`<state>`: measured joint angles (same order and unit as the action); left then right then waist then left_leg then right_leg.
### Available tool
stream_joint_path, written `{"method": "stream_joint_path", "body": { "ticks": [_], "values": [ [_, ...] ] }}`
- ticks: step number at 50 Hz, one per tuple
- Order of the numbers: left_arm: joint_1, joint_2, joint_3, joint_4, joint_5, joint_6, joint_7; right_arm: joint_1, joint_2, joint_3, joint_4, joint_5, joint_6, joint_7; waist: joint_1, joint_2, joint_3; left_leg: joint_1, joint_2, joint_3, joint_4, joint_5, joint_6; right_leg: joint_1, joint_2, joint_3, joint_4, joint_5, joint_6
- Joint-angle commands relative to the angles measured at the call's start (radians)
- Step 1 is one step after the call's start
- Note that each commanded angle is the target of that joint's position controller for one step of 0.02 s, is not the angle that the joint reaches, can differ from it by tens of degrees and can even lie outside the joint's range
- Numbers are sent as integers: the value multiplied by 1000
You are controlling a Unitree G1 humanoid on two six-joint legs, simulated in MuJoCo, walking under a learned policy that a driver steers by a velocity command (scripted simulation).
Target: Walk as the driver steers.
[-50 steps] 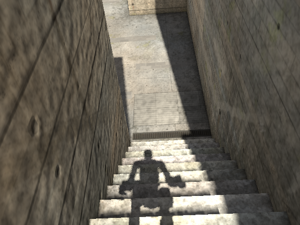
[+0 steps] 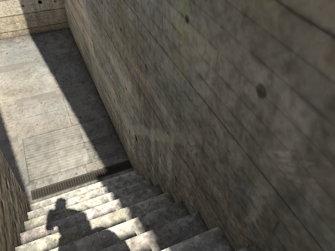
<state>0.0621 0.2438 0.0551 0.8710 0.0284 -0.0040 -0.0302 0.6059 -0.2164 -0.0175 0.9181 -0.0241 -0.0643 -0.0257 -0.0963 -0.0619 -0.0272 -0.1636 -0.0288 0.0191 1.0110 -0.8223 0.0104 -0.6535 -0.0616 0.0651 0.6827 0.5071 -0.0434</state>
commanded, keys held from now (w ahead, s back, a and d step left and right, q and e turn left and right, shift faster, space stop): w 0.04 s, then w+q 0.96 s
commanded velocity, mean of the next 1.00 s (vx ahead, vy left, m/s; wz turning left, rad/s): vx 0.50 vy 0.00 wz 0.42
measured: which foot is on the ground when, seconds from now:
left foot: down 0.00-0.10, up 0.12-0.68, down 0.70-1.00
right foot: up 0.00-0.10, down 0.12-0.68, up 0.70-1.00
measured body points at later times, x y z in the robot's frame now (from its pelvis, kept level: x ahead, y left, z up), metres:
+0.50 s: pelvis +0.24 -0.08 -0.18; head +0.23 -0.10 +0.27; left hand +0.12 +0.15 -0.32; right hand +0.39 -0.31 -0.32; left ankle +0.39 +0.10 -0.82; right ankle +0.19 -0.14 -0.86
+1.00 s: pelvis +0.46 -0.02 -0.38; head +0.43 +0.00 +0.07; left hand +0.46 +0.24 -0.52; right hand +0.51 -0.25 -0.52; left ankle +0.38 +0.02 -1.06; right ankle +0.69 -0.10 -0.99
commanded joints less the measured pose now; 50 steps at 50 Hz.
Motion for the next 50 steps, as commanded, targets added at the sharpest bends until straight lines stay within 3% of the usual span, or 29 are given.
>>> {"method": "stream_joint_path", "body": {
  "ticks": [1,3,5,6,7,8,9,10,11,13,14,16,18,25,28,30,31,33,34,35,36,37,39,40,41,43,45,48,50],
  "values": [
    [-182,12,-6,-106,-39,-17,-14,-18,-91,-20,-40,-14,-12,2,-71,132,224,-188,156,-199,-222,498,156,150,-17,-49,-288,-21,10],
    [-6,71,17,-59,-35,-21,11,1,-110,-28,-1,-31,7,-10,-42,158,194,-131,155,-228,4,706,166,322,-73,-29,-430,-50,-4],
    [409,151,54,66,-6,-21,30,-39,-154,-45,12,-19,19,-23,154,69,24,-239,56,-169,484,682,160,746,-68,-105,-467,-11,10],
    [516,184,57,104,21,-15,21,-32,-121,-54,33,-7,20,-10,207,-69,-38,-449,-96,-104,926,2,127,938,-144,-1,-373,34,-24],
    [534,175,25,99,34,-20,-3,106,-48,-45,13,39,24,-5,103,-119,-147,-760,-95,-130,1154,-259,100,1174,-266,29,148,546,-8],
    [537,195,39,103,-13,-17,-12,137,-61,-28,-14,45,17,-17,99,-184,-254,-861,-31,-132,1157,-175,93,1192,-341,115,144,463,-69],
    [520,170,35,89,-38,-28,-4,37,-89,-25,-28,6,28,-28,133,-124,-214,-909,-8,-131,1018,0,83,1037,-337,155,-13,-47,-99],
    [446,197,43,72,-42,-33,24,-77,-71,-19,-55,-35,43,-22,138,-202,-172,-917,12,-96,1033,147,71,835,-407,296,-209,-678,-201],
    [380,110,13,48,-28,-41,33,-154,-120,-29,-72,-55,43,-13,120,-73,-58,-858,36,-131,831,384,55,609,-361,275,-287,-917,-200],
    [368,33,-28,87,-11,-60,43,-244,-55,-22,-80,-56,66,7,69,-23,161,-794,33,-171,602,643,14,254,-306,174,-249,-719,-132],
    [316,6,-43,82,-20,-77,45,-232,-24,-14,-83,-42,74,16,22,4,164,-636,19,-176,413,764,-16,95,-278,94,-241,-630,-110],
    [374,101,-26,97,-11,-96,36,-142,-18,-24,-23,-54,89,13,7,-56,77,-607,-10,-158,444,863,-18,156,-279,106,-165,-447,-107],
    [368,50,-34,114,-64,-109,44,-176,-52,-41,-41,-49,95,19,-17,-50,53,-626,-3,-206,233,1091,6,237,-199,4,-104,-465,-27],
    [467,56,-31,139,-28,-110,64,-475,-36,-45,-161,-45,94,26,109,-11,184,-609,-27,-135,-98,1353,20,280,-209,-29,70,-846,-59],
    [495,41,-33,106,-8,-80,82,-631,-3,-33,-192,-12,68,48,194,3,224,-451,-18,-1,-333,1411,23,242,-200,-108,154,-884,-65],
    [512,64,-27,112,-2,-73,94,-606,-29,-43,-181,-31,66,44,195,-55,210,-518,17,-48,-245,1351,50,343,-245,-60,284,-770,-83],
    [498,70,-20,85,12,-62,93,-626,-32,-37,-194,-6,56,45,210,-8,234,-520,23,17,-466,1232,62,392,-232,-113,316,-694,-74],
    [415,137,0,80,4,-54,79,-385,-75,-63,-119,-27,55,38,89,-76,59,-50,-12,90,-283,1154,114,227,-236,-167,613,-258,-77],
    [411,122,-2,61,31,-44,77,-199,-133,-84,-65,19,58,40,12,-29,-16,43,-20,59,-525,997,159,271,-193,-177,867,-219,-88],
    [380,108,11,61,10,-31,87,-112,-137,-94,-11,5,71,49,-48,130,3,180,45,-60,-752,998,221,162,-103,-208,1214,-478,-77],
    [387,29,-3,31,22,-26,89,-93,-206,-97,-1,20,74,48,-9,350,32,412,141,-85,-400,1600,223,-260,56,-271,1598,-1361,-50],
    [438,7,-23,-42,9,-25,71,-93,-220,-78,-18,48,79,53,70,334,-113,588,254,-253,-172,1998,253,-499,15,-168,1614,-1370,-37],
    [368,76,-6,-45,29,-17,60,-71,-183,-65,5,54,93,51,55,100,-99,367,283,-355,-308,1263,299,-582,-21,-54,1373,-1176,-22],
    [343,22,-22,-70,35,-17,61,-93,-231,-76,4,47,91,34,76,218,-113,273,350,-551,-416,851,387,-618,-17,-43,1343,-1133,9],
    [272,31,-22,-71,44,-13,70,-117,-168,-46,3,27,76,31,103,130,-20,107,303,-540,-451,630,338,-613,-34,9,1138,-874,39],
    [138,19,-29,-108,25,6,64,-260,-55,6,-49,18,55,14,155,85,116,-330,209,-482,-508,632,279,-404,5,-44,819,-621,116],
    [286,-15,-32,-20,51,13,63,-251,-109,-7,-33,9,35,8,189,146,43,-416,156,-465,-416,943,255,-148,24,-73,804,-453,127],
    [225,76,-1,-39,26,-7,45,-196,-90,-11,6,44,25,-10,179,140,46,-353,77,-446,-270,635,235,-124,30,-22,443,-124,84],
    [122,44,-11,-69,30,-7,36,-170,-87,-8,1,37,26,-18,129,135,62,-339,46,-486,-237,479,249,-62,51,-20,309,-67,76]
  ]
}}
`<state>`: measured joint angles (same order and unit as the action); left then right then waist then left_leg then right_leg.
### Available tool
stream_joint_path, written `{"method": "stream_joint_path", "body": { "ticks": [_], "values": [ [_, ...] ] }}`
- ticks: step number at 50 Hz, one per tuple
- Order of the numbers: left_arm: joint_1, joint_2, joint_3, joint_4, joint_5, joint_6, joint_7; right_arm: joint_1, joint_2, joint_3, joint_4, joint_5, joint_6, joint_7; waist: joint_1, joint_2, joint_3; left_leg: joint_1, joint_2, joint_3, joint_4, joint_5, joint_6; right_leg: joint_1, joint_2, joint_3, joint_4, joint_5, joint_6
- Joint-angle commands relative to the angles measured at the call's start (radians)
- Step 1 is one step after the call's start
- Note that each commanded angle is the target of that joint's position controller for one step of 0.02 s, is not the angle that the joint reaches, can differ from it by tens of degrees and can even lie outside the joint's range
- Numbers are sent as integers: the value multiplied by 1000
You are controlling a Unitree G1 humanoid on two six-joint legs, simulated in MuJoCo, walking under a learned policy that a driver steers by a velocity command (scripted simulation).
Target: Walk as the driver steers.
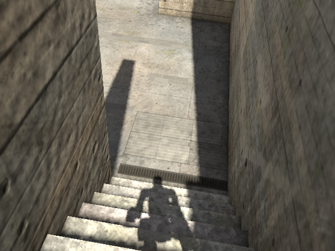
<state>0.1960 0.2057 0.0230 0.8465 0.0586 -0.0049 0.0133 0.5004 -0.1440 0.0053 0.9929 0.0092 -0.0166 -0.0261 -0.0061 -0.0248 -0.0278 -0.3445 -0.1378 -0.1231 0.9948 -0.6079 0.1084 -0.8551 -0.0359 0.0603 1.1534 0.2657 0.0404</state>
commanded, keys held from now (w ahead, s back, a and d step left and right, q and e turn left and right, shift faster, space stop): w+q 0.54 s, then w+e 0.46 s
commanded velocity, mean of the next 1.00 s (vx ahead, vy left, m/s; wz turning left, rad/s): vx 0.50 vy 0.00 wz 0.29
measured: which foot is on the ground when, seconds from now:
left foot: down 0.00-0.22, up 0.24-0.80, down 0.82-1.00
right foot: up 0.00-0.20, down 0.22-0.80, up 0.82-1.00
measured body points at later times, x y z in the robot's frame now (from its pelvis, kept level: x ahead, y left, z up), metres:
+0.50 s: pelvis +0.21 -0.08 -0.20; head +0.20 -0.10 +0.25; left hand +0.05 +0.11 -0.34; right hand +0.40 -0.26 -0.33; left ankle +0.34 +0.10 -0.77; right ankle +0.16 -0.14 -0.89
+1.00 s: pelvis +0.44 +0.01 -0.38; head +0.44 +0.02 +0.07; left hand +0.35 +0.25 -0.53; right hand +0.51 -0.23 -0.53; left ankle +0.43 +0.09 -1.09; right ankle +0.52 -0.14 -0.98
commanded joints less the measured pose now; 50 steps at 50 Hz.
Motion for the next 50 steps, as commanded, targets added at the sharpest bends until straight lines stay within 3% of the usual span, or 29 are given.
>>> {"method": "stream_joint_path", "body": {
  "ticks": [1,7,8,9,10,11,12,13,14,15,17,18,21,23,24,27,30,34,36,37,39,40,41,42,43,45,46,47,50],
  "values": [
    [-45,73,21,-57,-9,-11,-8,-70,-160,-28,-96,1,-23,-16,27,113,69,-156,146,-362,-197,235,164,175,47,-8,-225,163,-10],
    [-38,59,22,-90,-49,-59,-11,-75,-157,-29,-140,-42,-11,-5,-69,178,156,-144,77,-339,12,452,166,463,74,-6,-625,-32,-44],
    [54,79,35,-52,-62,-62,-5,-64,-159,-31,-115,-49,2,-17,-45,182,154,-162,67,-345,116,530,165,574,46,-3,-682,-28,-58],
    [295,113,59,24,-86,-55,1,-115,-159,-30,-106,-55,13,-32,76,196,111,-189,73,-331,301,580,175,734,-35,21,-801,79,-80],
    [328,155,76,56,-94,-47,2,-39,-133,-33,-95,-64,17,-44,42,58,138,-180,30,-266,518,421,158,776,-111,108,-1080,21,-109],
    [437,151,78,88,-86,-39,-7,-40,-103,-40,-79,-51,5,-21,89,-74,35,-343,-74,-142,897,-91,135,1008,-189,127,-942,241,-125],
    [479,161,56,80,-42,-35,-19,-16,-35,-31,-147,4,-12,-3,29,-176,-63,-715,-97,-40,1216,-373,96,1277,-253,93,-347,594,-89],
    [465,165,54,83,-53,-29,-44,29,-41,-19,-178,19,-17,-7,-4,-253,-122,-884,-21,16,1250,-269,95,1326,-276,137,-309,516,-56],
    [507,192,66,99,-71,-36,-42,-45,-91,-29,-180,-1,-9,-14,45,-259,-106,-982,2,76,1249,-165,74,1262,-308,258,-458,141,-105],
    [456,181,58,78,-57,-42,-24,-201,-147,-46,-200,-30,11,-19,71,-175,-24,-973,61,41,1137,51,58,1058,-307,336,-633,-306,-127],
    [407,118,21,98,-33,-49,-18,-347,-141,-49,-223,-49,48,-11,41,-105,177,-958,85,43,1083,106,14,713,-295,351,-662,-302,-147],
    [343,72,-2,85,-37,-65,-10,-341,-106,-44,-221,-50,48,-2,-20,-4,196,-926,96,-41,898,340,-3,595,-224,246,-579,-321,-107],
    [227,36,-36,76,-59,-85,-7,-322,-48,-23,-186,-42,40,19,-88,-58,178,-541,57,47,447,652,-68,219,-167,85,-621,-230,-86],
    [263,132,-13,96,-58,-81,-14,-221,-60,-39,-93,-41,44,23,-92,-142,74,-416,51,74,474,830,-40,312,-179,67,-574,-168,-73],
    [297,105,-17,126,-81,-78,1,-291,-76,-44,-109,-47,51,18,-63,-171,129,-601,74,27,408,852,-35,470,-165,71,-512,-235,-70],
    [431,85,-17,154,-47,-69,17,-473,-107,-67,-143,-39,32,18,41,-60,174,-787,89,4,159,945,-4,706,-171,111,-418,-468,-100],
    [475,50,-30,189,-29,-70,29,-534,-53,-49,-156,-39,-5,33,73,-11,207,-639,71,6,-54,1075,-5,632,-161,105,-362,-437,-133],
    [470,38,-25,210,-10,-68,29,-671,-71,-34,-180,-10,-19,51,139,13,243,-435,119,117,-351,1023,-20,621,-111,118,-318,-357,-192],
    [404,62,-11,210,-10,-65,37,-635,-84,-29,-176,20,-17,50,116,-46,212,-275,219,89,-516,998,-24,611,-134,169,-254,-333,-247],
    [380,54,-10,228,-23,-71,32,-521,-107,-37,-121,-5,-16,47,67,-50,151,-131,231,51,-424,1039,-18,558,-142,192,-138,-296,-262],
    [431,52,-3,237,-30,-70,16,-281,-175,-51,-23,1,-10,47,25,85,122,79,140,215,-721,927,-44,595,-39,43,121,-72,-218],
    [467,87,15,256,-28,-62,8,-144,-168,-64,61,-33,-1,45,-2,147,118,323,120,289,-757,1035,-52,466,9,9,329,-102,-191],
    [383,136,44,227,-45,-47,2,-10,-200,-73,91,-48,11,43,-116,247,108,634,273,90,-662,1221,48,85,140,-41,747,-809,-151],
    [463,98,45,193,-75,-51,19,11,-180,-44,66,-46,-2,49,-48,163,-90,829,459,-17,-311,1654,42,-62,128,2,790,-1194,-150],
    [532,60,33,196,-78,-46,30,34,-210,-53,65,-30,-1,51,-23,160,-168,849,542,-71,-301,1506,100,-125,69,32,739,-1175,-162],
    [409,60,40,172,-34,-30,26,-21,-177,-48,45,-30,-31,43,1,60,-39,484,478,-30,-388,861,96,-140,30,59,583,-906,-177],
    [336,12,22,132,-8,-18,22,-76,-228,-71,41,-31,-53,27,16,233,-42,321,552,-179,-451,513,160,-141,5,90,531,-746,-151],
    [219,24,21,86,2,-7,5,-143,-145,-39,20,-23,-53,17,55,93,81,31,505,-97,-563,416,141,-11,13,93,244,-448,-89],
    [345,29,35,151,6,29,0,-119,-213,-52,11,-50,-70,20,112,91,64,-161,497,-48,-437,766,128,194,39,38,252,-305,-40]
  ]
}}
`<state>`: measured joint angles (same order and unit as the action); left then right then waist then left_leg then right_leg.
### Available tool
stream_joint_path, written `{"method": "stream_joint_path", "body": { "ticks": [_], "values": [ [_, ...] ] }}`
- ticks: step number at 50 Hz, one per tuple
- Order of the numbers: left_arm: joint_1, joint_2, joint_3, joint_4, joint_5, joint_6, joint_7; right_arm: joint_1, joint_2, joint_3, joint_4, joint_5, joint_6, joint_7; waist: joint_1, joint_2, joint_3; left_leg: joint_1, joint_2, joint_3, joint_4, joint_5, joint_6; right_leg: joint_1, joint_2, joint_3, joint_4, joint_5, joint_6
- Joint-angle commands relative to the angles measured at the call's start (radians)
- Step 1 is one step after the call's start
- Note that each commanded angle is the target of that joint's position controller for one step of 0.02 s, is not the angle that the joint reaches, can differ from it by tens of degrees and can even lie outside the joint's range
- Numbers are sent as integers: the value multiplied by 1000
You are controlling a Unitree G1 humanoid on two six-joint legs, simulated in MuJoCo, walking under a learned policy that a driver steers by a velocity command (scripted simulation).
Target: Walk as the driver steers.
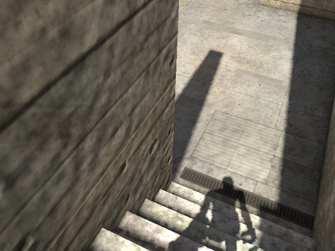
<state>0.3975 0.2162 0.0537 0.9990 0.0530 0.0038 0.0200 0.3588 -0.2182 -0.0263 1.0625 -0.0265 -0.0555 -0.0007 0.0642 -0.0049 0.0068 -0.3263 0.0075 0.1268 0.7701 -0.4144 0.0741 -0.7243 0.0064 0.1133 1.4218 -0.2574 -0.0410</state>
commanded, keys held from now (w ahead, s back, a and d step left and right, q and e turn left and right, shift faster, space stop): w+e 0.80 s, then w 0.20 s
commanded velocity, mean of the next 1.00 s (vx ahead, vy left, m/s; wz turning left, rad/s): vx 0.50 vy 0.00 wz -0.51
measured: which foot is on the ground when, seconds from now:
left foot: down 0.00-0.30, up 0.32-0.82, down 0.84-1.00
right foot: up 0.00-0.28, down 0.30-0.86, up 0.88-1.00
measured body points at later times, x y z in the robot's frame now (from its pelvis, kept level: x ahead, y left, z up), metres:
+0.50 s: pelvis +0.19 -0.09 -0.22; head +0.18 -0.11 +0.23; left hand +0.21 +0.16 -0.35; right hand +0.22 -0.34 -0.37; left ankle +0.33 +0.04 -0.75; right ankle +0.17 -0.13 -0.92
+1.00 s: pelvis +0.44 -0.13 -0.41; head +0.43 -0.11 +0.04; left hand +0.61 +0.06 -0.55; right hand +0.30 -0.34 -0.55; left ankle +0.46 -0.04 -1.12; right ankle +0.35 -0.23 -0.89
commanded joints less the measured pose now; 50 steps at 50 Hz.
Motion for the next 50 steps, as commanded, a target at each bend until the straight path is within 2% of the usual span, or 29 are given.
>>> {"method": "stream_joint_path", "body": {
  "ticks": [1,2,6,11,12,13,14,15,16,17,18,19,20,22,24,26,29,34,38,39,41,42,43,44,46,47,48,49,50],
  "values": [
    [68,34,13,-44,5,15,-20,-20,-89,-16,-50,6,-42,-7,53,68,48,-154,274,-221,-167,371,92,-1,-33,44,-182,461,23],
    [17,31,15,-62,-4,10,-20,-10,-84,-13,-48,19,-53,-13,34,129,46,-138,275,-238,-136,238,79,-24,-23,45,-236,548,9],
    [-112,22,2,-135,0,17,-35,-30,-101,-11,-51,33,-54,-24,9,90,86,-253,252,-173,-41,-102,33,138,-9,13,-488,809,12],
    [-271,44,-11,-186,-25,-4,-31,32,-135,-18,-74,-3,-39,-41,-100,77,174,-165,292,-102,193,46,37,253,-23,-156,-769,710,-14],
    [-234,57,-5,-186,-28,-15,-34,39,-158,-23,-77,-14,-25,-46,-98,94,166,-129,310,-99,278,197,45,288,-28,-173,-796,581,-36],
    [-66,84,8,-128,-53,-19,-35,16,-179,-30,-63,-29,-2,-48,-21,128,61,-101,321,-64,483,324,46,444,-53,-163,-833,567,-78],
    [115,131,32,-62,-59,-23,-38,14,-191,-37,-79,-24,14,-50,53,72,-40,-106,280,-2,730,499,42,653,-1,-190,-911,488,-101],
    [215,141,45,-20,-63,-36,-42,5,-157,-43,-78,-18,41,-71,114,-40,-34,-120,180,26,1170,359,40,714,-63,-38,-1195,484,-165],
    [236,231,44,18,-70,-37,-57,23,-30,-13,-105,-20,49,-62,45,-333,14,-583,0,80,1613,-512,20,909,-125,-44,-736,1120,-152],
    [235,236,30,8,-99,-23,-56,58,-14,-2,-187,-20,45,-56,-38,-355,-81,-824,42,-27,1553,-473,18,1031,-175,123,-605,1359,-132],
    [240,208,28,-11,-88,-10,-49,-12,-75,-9,-199,-11,42,-51,14,-166,-106,-933,43,-60,1450,-365,18,1006,-239,221,-689,1115,-180],
    [237,209,23,-7,-68,4,-42,-7,-72,-10,-177,-16,42,-45,-5,-99,-91,-949,61,-117,1393,-333,10,898,-265,306,-718,821,-220],
    [224,258,33,-17,-56,6,-25,-33,-45,4,-200,-24,42,-44,-21,-143,-119,-975,74,-163,1291,-213,-13,824,-336,487,-843,348,-284],
    [126,152,-8,-34,-37,-17,-29,-131,-66,-4,-200,-44,60,-43,-66,-32,13,-936,83,-211,1027,101,-68,547,-259,482,-885,-37,-227],
    [24,68,-45,-82,-46,-40,-4,-275,-49,5,-264,-31,78,-34,-94,32,122,-758,54,-159,682,321,-154,219,-188,439,-937,15,-205],
    [37,112,-37,-71,-46,-43,2,-146,-13,6,-197,-42,82,-27,-127,-74,36,-552,26,-148,684,506,-142,189,-143,411,-881,226,-185],
    [88,74,-38,-43,-83,-45,16,-184,-94,-28,-205,-32,52,-6,-112,-79,35,-488,27,-194,291,835,-100,269,-43,346,-735,13,-194],
    [78,66,-37,-104,-59,-56,26,-339,-28,-9,-270,-24,35,2,-25,-93,88,-326,-37,-181,-1,895,-99,264,29,393,-619,-113,-209],
    [74,46,-32,-107,-37,-51,0,-251,-39,-18,-281,-11,1,-7,29,-133,84,-168,-39,-199,-136,873,-65,313,67,370,-410,61,-212],
    [109,38,-30,-115,-25,-45,1,-257,-33,-12,-312,11,-7,-13,74,-96,115,-148,-46,-178,-377,748,-65,384,112,330,-400,157,-199],
    [65,82,-22,-91,-8,-16,15,-27,-54,-35,-252,53,-14,-19,-19,-98,67,111,21,-171,-521,816,-50,355,116,322,-165,374,-207],
    [78,84,-19,-81,-30,-15,6,119,-68,-42,-201,39,-13,-26,-64,-35,30,314,48,-150,-583,953,-31,268,145,256,83,325,-188],
    [162,66,-11,-89,-33,-22,-12,192,-142,-62,-176,23,-2,-21,-39,141,-34,564,201,-294,-524,1167,25,46,203,144,417,-327,-151],
    [224,32,-15,-97,-73,-23,-4,298,-143,-51,-171,10,17,0,-51,236,-184,971,354,-349,5,1464,68,-340,217,52,715,-771,-113],
    [49,73,-22,-134,-41,-26,14,350,-121,-41,-169,48,11,44,-151,110,-174,807,339,-350,-78,1088,109,-516,131,-15,693,-550,-122],
    [-53,87,-15,-149,-11,-20,10,318,-147,-48,-154,40,14,33,-141,34,-91,593,319,-446,-165,742,175,-517,101,-19,691,-420,-127],
    [-67,59,-17,-144,10,-12,9,392,-142,-37,-103,39,-4,32,-123,92,23,429,338,-493,-128,876,207,-546,80,7,655,-401,-116],
    [-153,30,-27,-185,19,-6,16,347,-149,-33,-84,11,-29,23,-104,140,61,343,382,-561,-158,644,219,-602,43,119,420,-173,-79],
    [-198,45,-20,-165,21,-1,14,320,-88,-10,-65,9,-35,24,-87,100,141,155,330,-563,-181,496,187,-578,38,120,338,-88,-44]
  ]
}}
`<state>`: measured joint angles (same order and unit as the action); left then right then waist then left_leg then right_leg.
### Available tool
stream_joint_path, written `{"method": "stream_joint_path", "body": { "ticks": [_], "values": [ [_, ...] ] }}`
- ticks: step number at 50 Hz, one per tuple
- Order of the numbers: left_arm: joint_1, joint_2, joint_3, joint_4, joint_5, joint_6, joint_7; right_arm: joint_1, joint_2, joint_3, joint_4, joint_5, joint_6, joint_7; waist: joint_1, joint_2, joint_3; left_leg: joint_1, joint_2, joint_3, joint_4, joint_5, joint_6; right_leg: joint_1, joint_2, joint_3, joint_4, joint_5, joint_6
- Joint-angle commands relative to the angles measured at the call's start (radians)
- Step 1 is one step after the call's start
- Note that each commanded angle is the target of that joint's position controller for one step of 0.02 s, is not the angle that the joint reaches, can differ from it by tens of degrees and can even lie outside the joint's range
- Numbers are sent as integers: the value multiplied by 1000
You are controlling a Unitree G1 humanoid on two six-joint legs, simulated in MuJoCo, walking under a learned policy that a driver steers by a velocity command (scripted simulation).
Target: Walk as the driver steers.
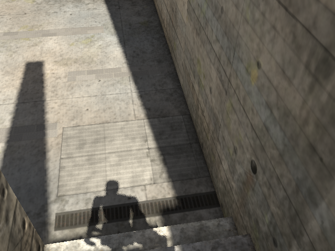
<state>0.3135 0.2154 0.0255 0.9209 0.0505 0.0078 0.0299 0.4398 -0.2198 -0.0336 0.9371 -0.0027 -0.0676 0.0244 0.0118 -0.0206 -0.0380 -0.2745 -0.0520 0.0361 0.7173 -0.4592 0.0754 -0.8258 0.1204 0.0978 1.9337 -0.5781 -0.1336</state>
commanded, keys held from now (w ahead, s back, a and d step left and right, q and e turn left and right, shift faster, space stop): w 0.38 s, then w+q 0.62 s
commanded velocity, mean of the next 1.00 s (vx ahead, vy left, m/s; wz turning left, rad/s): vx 0.50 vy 0.00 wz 0.18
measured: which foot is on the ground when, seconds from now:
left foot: down 0.00-0.36, up 0.38-0.82, down 0.84-1.00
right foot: up 0.00-0.32, down 0.34-0.84, up 0.86-1.00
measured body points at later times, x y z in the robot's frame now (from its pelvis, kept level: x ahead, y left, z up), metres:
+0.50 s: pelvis +0.24 -0.04 -0.20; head +0.24 -0.05 +0.25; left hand +0.26 +0.22 -0.34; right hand +0.22 -0.28 -0.36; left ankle +0.22 +0.12 -0.73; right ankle +0.23 -0.11 -0.92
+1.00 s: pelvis +0.44 +0.05 -0.42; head +0.44 +0.08 +0.03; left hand +0.42 +0.30 -0.57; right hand +0.52 -0.21 -0.54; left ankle +0.44 +0.10 -1.12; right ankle +0.48 -0.11 -0.90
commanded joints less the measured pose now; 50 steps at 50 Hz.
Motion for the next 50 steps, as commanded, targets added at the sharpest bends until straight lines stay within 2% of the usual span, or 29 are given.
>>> {"method": "stream_joint_path", "body": {
  "ticks": [1,3,4,6,8,13,15,17,18,19,20,22,23,24,25,28,29,32,36,38,40,41,42,43,44,45,46,48,50],
  "values": [
    [-157,38,2,-104,2,-3,-13,76,4,39,11,-4,-21,-22,47,25,243,-237,282,-313,-189,436,111,-220,-50,95,-545,464,107],
    [23,-21,-3,19,7,2,-30,58,-87,25,19,-4,-24,-28,91,151,102,-401,250,-249,-177,600,76,207,-41,-49,-564,800,101],
    [-7,61,27,27,-14,-8,-33,38,-90,23,10,8,-39,-35,100,123,126,-303,202,-217,-112,418,53,112,-61,25,-750,973,84],
    [-145,68,22,-6,-4,-29,-38,33,-64,28,20,42,-43,-47,61,113,139,-210,169,-218,-35,161,36,90,-93,16,-1002,1183,73],
    [-274,10,0,-36,-17,-37,-52,49,-79,29,17,18,-17,-56,-1,96,152,-280,165,-205,-42,23,61,270,-98,-93,-1123,1232,79],
    [-338,35,4,-89,-50,-46,-52,160,-54,25,77,-38,2,-58,-156,134,234,-30,156,-204,204,268,105,272,-184,-62,-1487,1134,77],
    [-154,75,13,-40,-49,-44,-44,123,-64,19,87,-39,4,-61,-90,141,169,-66,164,-262,399,426,118,479,-223,-30,-1538,987,58],
    [248,159,59,98,-36,-38,-35,108,-95,3,127,-37,15,-63,64,57,56,-184,111,-174,846,684,88,900,-196,-145,-1665,974,43],
    [301,166,67,114,-40,-40,-34,94,-126,-26,105,-41,29,-59,119,-173,70,-339,-66,-40,1267,-81,63,1007,-303,-63,-1779,1159,-7],
    [285,167,38,122,-25,-46,-51,236,-41,-12,60,-7,29,-64,-34,-253,-58,-757,-62,-94,1372,-541,31,1390,-473,46,-1177,1832,-33],
    [312,140,35,94,-55,-47,-65,204,-68,1,53,-7,28,-72,23,-179,-135,-872,-9,-126,1256,-489,36,1421,-503,85,-1212,1607,-84],
    [266,150,37,90,-59,-40,-39,92,-72,-5,46,-49,41,-61,11,-98,-74,-843,32,-123,1227,-256,25,1039,-487,175,-1335,902,-168],
    [290,91,14,105,-47,-61,-40,64,-41,-1,49,-67,39,-59,2,-81,-5,-837,43,-219,1039,43,12,879,-475,149,-1295,963,-133],
    [237,132,24,106,-37,-73,-32,72,-20,1,50,-79,49,-63,-32,-191,3,-751,58,-221,921,99,-31,714,-544,229,-1338,873,-174],
    [134,54,-7,85,-32,-82,-24,-19,-8,5,12,-69,59,-58,-89,-69,126,-587,53,-189,665,327,-94,368,-462,96,-1392,749,-124],
    [112,116,2,63,-42,-107,-33,41,-18,-18,62,-57,88,-50,-127,-78,67,-398,6,-104,598,644,-93,261,-390,21,-1309,706,-55],
    [121,102,6,94,-68,-119,-24,-26,-31,-25,41,-62,86,-42,-105,-114,75,-452,31,-168,499,770,-64,326,-354,10,-1265,554,-18],
    [144,89,1,107,-66,-138,-8,-201,-38,-24,-53,-56,73,-33,-57,-44,126,-449,21,-187,233,1032,-45,323,-351,15,-1202,126,4],
    [148,104,0,81,-37,-117,11,-408,5,-3,-129,-7,56,1,41,-60,248,-251,57,-66,-97,1026,-42,266,-359,-64,-1157,19,3],
    [152,113,5,95,-22,-100,12,-268,-37,-25,-80,-23,60,-6,11,-123,204,-153,76,-31,61,1036,9,296,-406,-57,-991,191,-7],
    [179,160,28,96,11,-61,18,-214,-71,-33,-89,23,51,-8,17,-106,235,-186,160,-85,-367,654,50,512,-408,-71,-844,425,-26],
    [234,160,34,112,9,-46,30,-157,-88,-43,-48,12,46,-9,21,-37,169,-64,106,-8,-387,620,54,572,-398,-99,-702,619,-42],
    [109,182,34,123,0,-46,35,205,-130,-69,84,1,58,-6,-165,-111,-41,394,95,22,-110,859,94,358,-403,-124,-387,791,-5],
    [104,131,42,72,-4,-29,32,163,-183,-78,47,-2,62,-8,-176,128,38,323,160,-167,-409,849,168,266,-172,-241,156,182,25],
    [220,17,17,27,-7,-33,18,151,-217,-57,67,-3,61,9,-24,380,11,590,226,-185,84,1457,125,-208,-128,-227,334,-308,53],
    [157,65,10,-48,-4,-36,6,145,-210,-59,46,48,70,9,-60,311,-108,620,275,-288,92,1416,156,-311,-164,-182,277,-277,63],
    [79,97,20,-56,8,-32,1,159,-190,-55,57,42,80,11,-82,153,-70,489,289,-368,-1,1029,197,-385,-168,-125,191,-183,64],
    [12,68,14,-67,13,-23,-3,134,-209,-49,34,14,84,-16,-57,199,-32,273,350,-650,-199,245,278,-419,-192,-75,67,-38,93],
    [-56,45,9,-61,2,-4,-4,22,-63,16,12,-4,58,-29,16,99,110,-59,251,-537,-198,153,184,-307,-198,-40,-302,365,166]
  ]
}}
Velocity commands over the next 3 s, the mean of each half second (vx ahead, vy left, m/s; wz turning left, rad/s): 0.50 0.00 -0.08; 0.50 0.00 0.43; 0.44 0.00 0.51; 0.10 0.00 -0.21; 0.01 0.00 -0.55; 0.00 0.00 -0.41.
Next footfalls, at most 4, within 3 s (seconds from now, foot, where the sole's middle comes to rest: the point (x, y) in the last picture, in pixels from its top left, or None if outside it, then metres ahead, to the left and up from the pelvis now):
0.34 right None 0.27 -0.12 -0.95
0.84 left None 0.48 0.10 -1.16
1.38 right None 0.74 0.05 -1.36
1.78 left None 0.83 0.36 -1.39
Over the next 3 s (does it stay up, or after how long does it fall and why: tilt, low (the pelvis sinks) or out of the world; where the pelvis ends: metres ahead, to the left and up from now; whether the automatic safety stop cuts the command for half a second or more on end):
stays up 0.80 0.14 -0.69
